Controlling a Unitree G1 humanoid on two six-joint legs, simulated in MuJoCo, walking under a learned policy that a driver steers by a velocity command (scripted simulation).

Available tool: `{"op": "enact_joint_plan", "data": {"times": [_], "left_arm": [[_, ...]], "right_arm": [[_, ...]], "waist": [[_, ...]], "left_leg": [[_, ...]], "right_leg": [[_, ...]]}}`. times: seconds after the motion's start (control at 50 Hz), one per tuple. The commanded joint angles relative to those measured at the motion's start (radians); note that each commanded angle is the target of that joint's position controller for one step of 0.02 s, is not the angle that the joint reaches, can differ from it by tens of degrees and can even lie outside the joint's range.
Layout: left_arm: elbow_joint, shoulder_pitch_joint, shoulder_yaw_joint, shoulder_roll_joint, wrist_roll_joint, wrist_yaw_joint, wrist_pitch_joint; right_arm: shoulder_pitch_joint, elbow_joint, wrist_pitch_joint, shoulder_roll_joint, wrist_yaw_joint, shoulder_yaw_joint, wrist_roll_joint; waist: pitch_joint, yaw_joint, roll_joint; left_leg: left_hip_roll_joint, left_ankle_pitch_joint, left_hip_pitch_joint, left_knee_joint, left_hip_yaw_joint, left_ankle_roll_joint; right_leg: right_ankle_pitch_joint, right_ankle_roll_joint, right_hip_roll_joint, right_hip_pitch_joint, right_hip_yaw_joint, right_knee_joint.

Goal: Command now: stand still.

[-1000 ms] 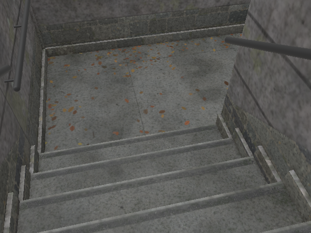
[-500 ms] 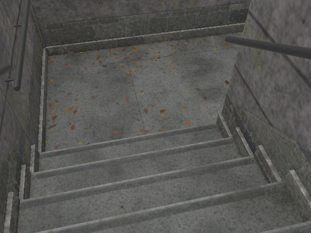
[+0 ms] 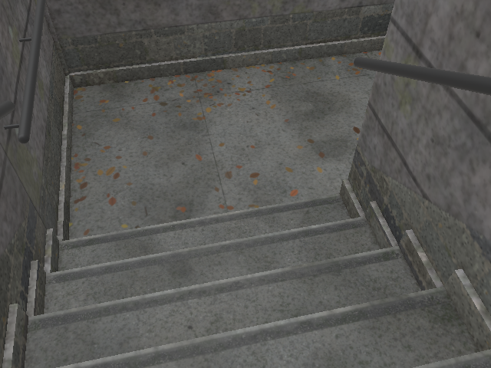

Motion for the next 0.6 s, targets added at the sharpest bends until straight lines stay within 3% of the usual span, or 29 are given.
{"op": "enact_joint_plan", "data": {"times": [0.02,0.5,0.54,0.58,0.6], "left_arm": [[0.004,0.106,0.009,0.072,0.0,0.002,0.0],[0.003,0.126,0.006,0.072,0.001,0.002,-0.002],[0.008,0.135,0.007,0.067,-0.002,0.005,-0.001],[-0.014,0.112,0.016,0.073,-0.009,0.007,-0.006],[-0.024,0.098,0.017,0.069,-0.013,0.009,-0.018]], "right_arm": [[0.109,-0.003,-0.002,-0.075,-0.002,-0.011,0.0],[0.126,0.002,-0.001,-0.076,-0.002,-0.01,0.002],[0.131,0.006,0.002,-0.077,-0.007,-0.012,0.006],[0.117,-0.01,0.003,-0.12,-0.013,-0.03,0.022],[0.126,-0.022,-0.004,-0.134,-0.016,-0.038,0.032]], "waist": [[0.065,0.0,0.011],[0.067,0.0,0.012],[0.056,-0.002,0.016],[0.105,-0.004,0.057],[0.15,-0.011,0.069]], "left_leg": [[0.042,0.224,-0.006,-0.064,-0.041,0.028],[0.04,0.231,-0.008,-0.056,-0.036,0.025],[0.021,-0.014,-0.013,-0.063,-0.027,0.032],[0.026,-0.412,-0.093,-0.075,-0.063,0.078],[0.057,-0.517,-0.128,-0.099,-0.116,0.104]], "right_leg": [[0.163,-0.04,0.001,-0.051,-0.005,-0.054],[0.172,-0.041,0.004,-0.054,-0.006,-0.046],[-0.009,-0.047,0.032,-0.062,-0.038,-0.03],[-0.281,-0.073,0.074,-0.133,-0.083,0.054],[-0.328,-0.084,0.075,-0.187,-0.088,0.096]]}}
Velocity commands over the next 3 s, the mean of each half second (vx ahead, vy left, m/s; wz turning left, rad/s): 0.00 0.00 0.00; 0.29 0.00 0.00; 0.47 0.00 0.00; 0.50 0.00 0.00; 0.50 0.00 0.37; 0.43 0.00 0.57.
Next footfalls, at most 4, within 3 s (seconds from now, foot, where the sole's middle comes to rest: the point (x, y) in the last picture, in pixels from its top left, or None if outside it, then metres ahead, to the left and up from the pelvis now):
1.18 left None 0.30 0.10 -0.95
1.72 right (299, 354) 0.67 -0.17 -1.12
2.34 left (240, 301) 0.96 0.04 -1.29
2.82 right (274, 255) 1.29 -0.13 -1.46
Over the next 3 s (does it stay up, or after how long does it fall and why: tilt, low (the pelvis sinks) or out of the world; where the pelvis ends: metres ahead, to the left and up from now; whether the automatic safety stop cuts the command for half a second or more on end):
stays up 1.19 -0.08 -0.70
